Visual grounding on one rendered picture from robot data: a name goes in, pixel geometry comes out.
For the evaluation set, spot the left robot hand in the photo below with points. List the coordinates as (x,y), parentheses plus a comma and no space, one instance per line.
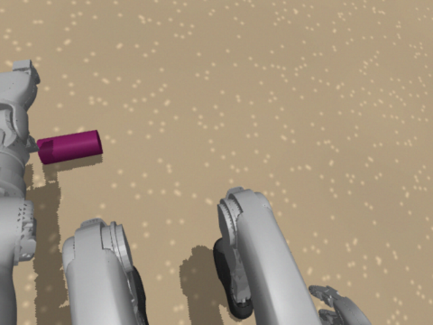
(20,86)

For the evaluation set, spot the right robot hand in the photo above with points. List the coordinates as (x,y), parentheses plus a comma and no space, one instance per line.
(346,312)

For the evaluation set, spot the left robot foot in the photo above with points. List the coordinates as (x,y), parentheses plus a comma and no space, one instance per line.
(140,296)

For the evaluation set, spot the right robot foot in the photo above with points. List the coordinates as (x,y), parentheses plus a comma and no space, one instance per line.
(239,310)

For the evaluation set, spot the left robot arm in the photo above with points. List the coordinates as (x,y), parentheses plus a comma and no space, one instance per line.
(17,224)

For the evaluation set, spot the can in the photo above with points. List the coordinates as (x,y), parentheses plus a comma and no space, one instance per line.
(69,147)

